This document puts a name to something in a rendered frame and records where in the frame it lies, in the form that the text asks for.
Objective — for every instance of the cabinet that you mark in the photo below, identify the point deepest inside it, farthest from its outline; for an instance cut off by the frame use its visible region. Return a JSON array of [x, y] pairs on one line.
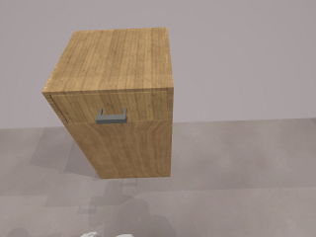
[[118, 61]]

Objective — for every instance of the drawer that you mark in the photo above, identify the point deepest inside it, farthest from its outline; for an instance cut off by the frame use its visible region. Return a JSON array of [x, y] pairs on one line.
[[146, 105]]

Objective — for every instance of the handle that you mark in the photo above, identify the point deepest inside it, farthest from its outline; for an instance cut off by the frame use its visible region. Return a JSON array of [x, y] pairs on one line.
[[108, 119]]

